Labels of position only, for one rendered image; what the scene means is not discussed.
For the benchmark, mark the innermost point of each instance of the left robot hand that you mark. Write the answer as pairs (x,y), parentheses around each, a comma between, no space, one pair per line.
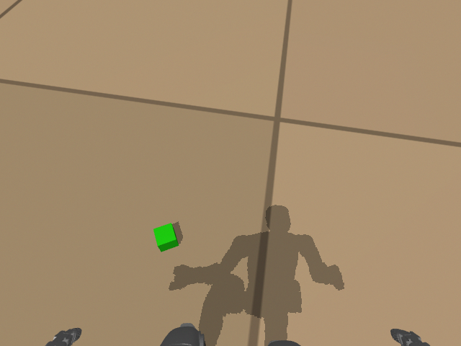
(65,338)

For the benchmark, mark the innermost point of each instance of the cube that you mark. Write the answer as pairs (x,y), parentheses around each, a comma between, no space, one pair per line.
(165,237)

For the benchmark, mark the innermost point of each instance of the right robot hand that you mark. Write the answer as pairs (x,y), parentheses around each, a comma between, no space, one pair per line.
(407,338)

